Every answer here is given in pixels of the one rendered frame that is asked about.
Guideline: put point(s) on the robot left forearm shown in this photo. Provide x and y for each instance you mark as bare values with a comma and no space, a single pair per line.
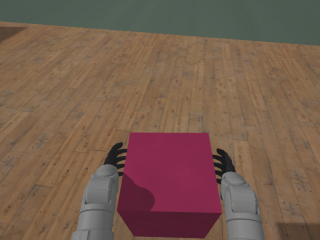
98,205

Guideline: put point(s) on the carton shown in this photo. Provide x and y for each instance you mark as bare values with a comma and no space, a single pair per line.
169,187

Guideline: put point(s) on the robot right hand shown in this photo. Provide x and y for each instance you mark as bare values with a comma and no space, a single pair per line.
226,166

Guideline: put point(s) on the robot right forearm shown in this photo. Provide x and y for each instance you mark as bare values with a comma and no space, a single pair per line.
242,211

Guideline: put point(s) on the robot left hand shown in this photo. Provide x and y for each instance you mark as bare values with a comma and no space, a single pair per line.
112,158

